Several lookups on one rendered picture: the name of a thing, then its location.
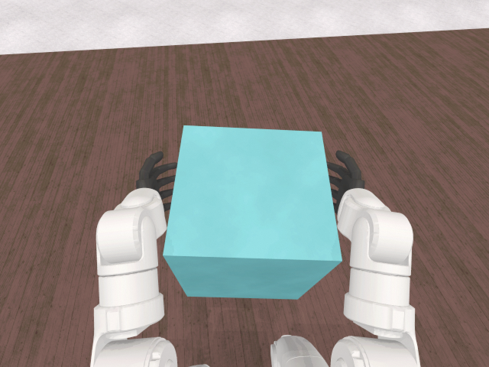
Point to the carton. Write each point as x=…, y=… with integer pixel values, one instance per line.
x=251, y=214

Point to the robot left forearm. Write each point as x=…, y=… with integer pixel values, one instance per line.
x=126, y=248

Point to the robot right thigh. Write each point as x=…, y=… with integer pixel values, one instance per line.
x=295, y=351

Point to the robot left hand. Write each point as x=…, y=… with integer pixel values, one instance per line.
x=148, y=176

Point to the robot right hand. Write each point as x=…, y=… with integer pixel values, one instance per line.
x=351, y=177

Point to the left robot upper arm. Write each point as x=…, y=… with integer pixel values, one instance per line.
x=144, y=352

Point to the right robot upper arm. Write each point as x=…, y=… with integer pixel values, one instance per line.
x=356, y=351

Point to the robot right forearm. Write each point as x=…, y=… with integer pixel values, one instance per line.
x=381, y=255

